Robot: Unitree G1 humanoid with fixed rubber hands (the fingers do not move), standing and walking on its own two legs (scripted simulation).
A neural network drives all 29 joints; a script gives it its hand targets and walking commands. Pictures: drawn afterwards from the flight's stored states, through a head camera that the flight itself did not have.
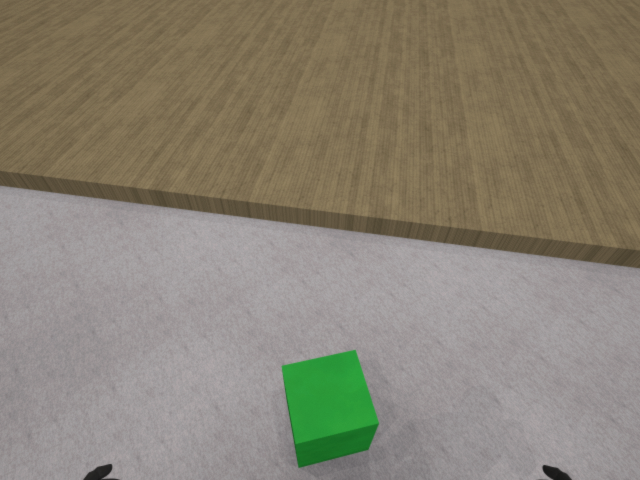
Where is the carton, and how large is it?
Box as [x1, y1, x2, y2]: [282, 350, 378, 467]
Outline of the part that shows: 355,350 282,366 285,392 298,467 368,449 378,424 378,421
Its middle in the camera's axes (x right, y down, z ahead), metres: +0.03 +0.47 +1.09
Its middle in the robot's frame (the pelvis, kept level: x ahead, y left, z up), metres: +0.43 -0.01 -0.66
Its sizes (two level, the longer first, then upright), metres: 0.210 0.200 0.250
